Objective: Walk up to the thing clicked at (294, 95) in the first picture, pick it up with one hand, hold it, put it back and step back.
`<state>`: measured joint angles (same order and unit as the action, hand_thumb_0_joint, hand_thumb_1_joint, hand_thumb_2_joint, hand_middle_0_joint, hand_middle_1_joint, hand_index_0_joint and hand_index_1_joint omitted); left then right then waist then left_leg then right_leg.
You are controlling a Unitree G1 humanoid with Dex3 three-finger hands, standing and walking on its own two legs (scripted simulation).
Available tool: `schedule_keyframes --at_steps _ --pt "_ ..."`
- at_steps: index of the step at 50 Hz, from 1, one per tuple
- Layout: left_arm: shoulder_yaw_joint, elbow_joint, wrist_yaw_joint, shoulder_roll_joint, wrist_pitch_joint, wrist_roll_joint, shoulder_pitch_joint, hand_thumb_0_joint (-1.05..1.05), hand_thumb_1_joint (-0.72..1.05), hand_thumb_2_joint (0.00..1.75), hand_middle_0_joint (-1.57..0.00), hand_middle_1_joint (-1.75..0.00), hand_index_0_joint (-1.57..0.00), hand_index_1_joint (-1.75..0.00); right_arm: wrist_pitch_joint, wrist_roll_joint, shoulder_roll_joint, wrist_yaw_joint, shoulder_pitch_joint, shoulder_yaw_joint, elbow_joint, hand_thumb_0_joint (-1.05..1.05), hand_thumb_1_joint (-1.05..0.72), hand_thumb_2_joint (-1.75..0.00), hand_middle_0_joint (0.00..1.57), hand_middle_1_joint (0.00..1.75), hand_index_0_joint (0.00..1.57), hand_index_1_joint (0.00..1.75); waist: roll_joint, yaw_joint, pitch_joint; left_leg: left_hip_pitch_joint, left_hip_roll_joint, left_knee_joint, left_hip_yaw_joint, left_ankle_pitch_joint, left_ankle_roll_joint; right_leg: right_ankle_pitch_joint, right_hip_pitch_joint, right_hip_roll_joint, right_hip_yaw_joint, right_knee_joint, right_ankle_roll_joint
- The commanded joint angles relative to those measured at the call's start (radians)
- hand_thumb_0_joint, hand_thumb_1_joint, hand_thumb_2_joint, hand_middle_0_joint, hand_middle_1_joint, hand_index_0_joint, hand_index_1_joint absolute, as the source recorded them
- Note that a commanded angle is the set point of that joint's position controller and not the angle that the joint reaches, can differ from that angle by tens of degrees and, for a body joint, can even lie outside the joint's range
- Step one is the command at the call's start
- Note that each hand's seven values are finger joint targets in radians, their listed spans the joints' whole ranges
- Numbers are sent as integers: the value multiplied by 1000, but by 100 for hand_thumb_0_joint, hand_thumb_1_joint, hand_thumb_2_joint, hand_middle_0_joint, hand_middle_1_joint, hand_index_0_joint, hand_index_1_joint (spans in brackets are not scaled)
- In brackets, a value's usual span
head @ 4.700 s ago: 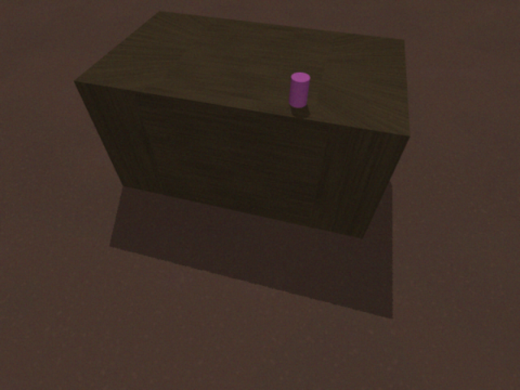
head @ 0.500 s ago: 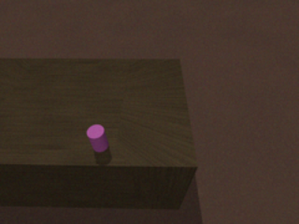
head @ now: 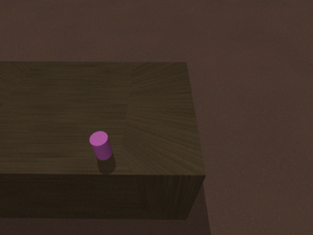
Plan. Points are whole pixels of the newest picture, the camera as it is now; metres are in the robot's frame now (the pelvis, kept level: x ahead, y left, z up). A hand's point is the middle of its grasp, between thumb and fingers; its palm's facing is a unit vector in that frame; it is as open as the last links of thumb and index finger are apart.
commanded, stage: walk up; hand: left
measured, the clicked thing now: (101, 146) +0.45 +0.22 -0.13
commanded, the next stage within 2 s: stand in 0.04 s
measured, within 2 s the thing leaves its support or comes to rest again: neither
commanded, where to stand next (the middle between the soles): +0.05 +0.02 m, yaw -1 degrees
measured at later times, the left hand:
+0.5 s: hand out of the picture +0.07 +0.25 -0.15, palm faces -0.02 -0.94 -0.34, open 7.4 cm
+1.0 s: hand out of the picture +0.07 +0.24 -0.15, palm faces -0.05 -0.94 -0.35, open 7.4 cm
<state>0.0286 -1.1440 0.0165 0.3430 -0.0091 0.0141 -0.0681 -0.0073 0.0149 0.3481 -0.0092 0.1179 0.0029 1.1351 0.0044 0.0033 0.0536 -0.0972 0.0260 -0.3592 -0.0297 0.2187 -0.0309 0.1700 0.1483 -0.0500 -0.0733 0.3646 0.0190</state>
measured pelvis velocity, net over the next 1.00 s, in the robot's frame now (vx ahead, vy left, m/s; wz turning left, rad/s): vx -0.01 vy -0.02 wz -0.01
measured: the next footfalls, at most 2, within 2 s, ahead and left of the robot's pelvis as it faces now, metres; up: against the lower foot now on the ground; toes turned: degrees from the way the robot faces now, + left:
none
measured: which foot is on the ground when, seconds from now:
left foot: down 0.00-1.00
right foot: down 0.00-1.00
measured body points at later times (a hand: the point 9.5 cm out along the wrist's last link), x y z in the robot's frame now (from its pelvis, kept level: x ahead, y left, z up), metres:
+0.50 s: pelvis -0.01 -0.01 +0.00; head +0.00 -0.01 +0.45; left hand +0.07 +0.29 -0.13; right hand +0.07 -0.31 -0.13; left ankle -0.01 +0.14 -0.75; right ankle +0.02 -0.13 -0.75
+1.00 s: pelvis -0.01 -0.02 +0.00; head +0.00 -0.02 +0.45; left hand +0.07 +0.29 -0.13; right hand +0.05 -0.32 -0.14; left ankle -0.01 +0.14 -0.75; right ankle +0.02 -0.13 -0.75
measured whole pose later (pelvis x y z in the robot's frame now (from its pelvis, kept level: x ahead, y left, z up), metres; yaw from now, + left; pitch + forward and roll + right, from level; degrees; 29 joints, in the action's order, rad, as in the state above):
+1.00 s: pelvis -0.01 -0.02 +0.00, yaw -1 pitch -2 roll +0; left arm 0.00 -1.14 0.02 0.36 -0.01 0.01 -0.11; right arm 0.00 0.02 0.35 -0.01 0.14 -0.01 1.13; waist 0.01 0.00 0.05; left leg -0.10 0.05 -0.33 -0.02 0.19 -0.06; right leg 0.15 0.16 -0.02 -0.07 0.36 -0.01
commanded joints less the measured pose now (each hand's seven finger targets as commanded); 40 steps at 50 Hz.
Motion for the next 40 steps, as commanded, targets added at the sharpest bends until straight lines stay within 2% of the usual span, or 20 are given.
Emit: schedule_keyframes --at_steps 1,2,5,8,13,18,35,40 --pt "41 69 -17 207 -21 2 60 0 90 90 -20 -30 -20 -30 -17 -4 214 16 -47 43 -65 0 -90 -90 20 30 20 30 6 -7 -77 -69 78 69 -58 -111 50 -53 -78 -86 95 -64 -33" --pt "29 64 -19 210 -21 -7 44 0 90 90 -20 -30 -20 -30 -19 -3 211 18 -58 41 -72 0 -90 -90 20 30 20 30 -7 -7 -69 -50 106 86 -71 -190 43 -123 -68 -95 97 -55 -37" --pt "28 62 -20 213 -22 -11 33 0 90 90 -20 -30 -20 -30 -22 -6 214 18 -54 38 -71 0 -90 -90 20 30 20 30 2 -7 -89 -20 109 87 -69 -242 38 -171 -80 -93 93 -54 -35" --pt "24 62 -20 212 -22 -10 33 0 90 90 -20 -30 -20 -30 -20 -6 217 17 -60 39 -70 0 -90 -90 20 30 20 30 13 -6 -99 -9 109 87 -63 -231 35 -156 -81 -92 93 -58 -35" --pt "18 57 -19 217 -22 -7 26 0 90 90 -20 -30 -20 -30 -16 -6 216 14 -58 36 -69 0 -90 -90 20 30 20 30 3 -1 -80 -33 102 97 -54 -131 36 -80 -72 -94 105 -86 -33" --pt "17 60 -18 227 -25 -7 18 0 90 90 -20 -30 -20 -30 -17 -5 216 13 -52 35 -69 0 -90 -90 20 30 20 30 6 -2 -92 -16 104 96 -54 -142 38 -111 -65 -99 113 -80 -38" --pt "14 65 -16 238 -20 -5 14 0 90 90 -20 -30 -20 -30 -16 -1 210 9 -31 33 -66 0 -90 -90 20 30 20 30 -12 -6 -50 -58 97 104 -52 -47 37 25 -30 -94 128 -102 -39" --pt "14 70 -17 242 -23 -5 9 0 90 90 -20 -30 -20 -30 -16 -1 207 9 -22 34 -68 0 -90 -90 20 30 20 30 -14 -4 -68 -48 99 100 -51 -66 37 1 -37 -94 130 -97 -42"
